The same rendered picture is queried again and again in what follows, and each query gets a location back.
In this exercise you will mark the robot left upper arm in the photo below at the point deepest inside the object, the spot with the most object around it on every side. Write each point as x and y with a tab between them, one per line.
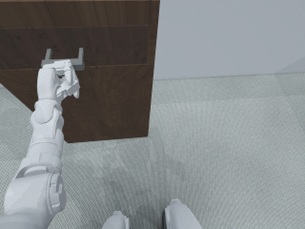
33	201

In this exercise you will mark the robot left forearm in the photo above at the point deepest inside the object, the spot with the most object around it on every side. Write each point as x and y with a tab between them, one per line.
46	144

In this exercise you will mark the robot left thigh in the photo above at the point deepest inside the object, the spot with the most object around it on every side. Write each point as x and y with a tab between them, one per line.
117	222

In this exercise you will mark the robot left hand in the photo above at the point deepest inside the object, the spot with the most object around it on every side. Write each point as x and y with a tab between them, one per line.
50	86

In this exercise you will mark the robot left shin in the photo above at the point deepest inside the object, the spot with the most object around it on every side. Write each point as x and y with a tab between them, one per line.
117	213

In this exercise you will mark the drawer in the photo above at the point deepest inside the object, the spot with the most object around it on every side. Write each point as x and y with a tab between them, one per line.
104	45

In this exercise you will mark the cabinet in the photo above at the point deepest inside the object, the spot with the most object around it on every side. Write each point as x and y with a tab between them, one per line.
114	100

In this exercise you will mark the handle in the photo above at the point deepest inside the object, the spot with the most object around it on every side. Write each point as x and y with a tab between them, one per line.
77	63

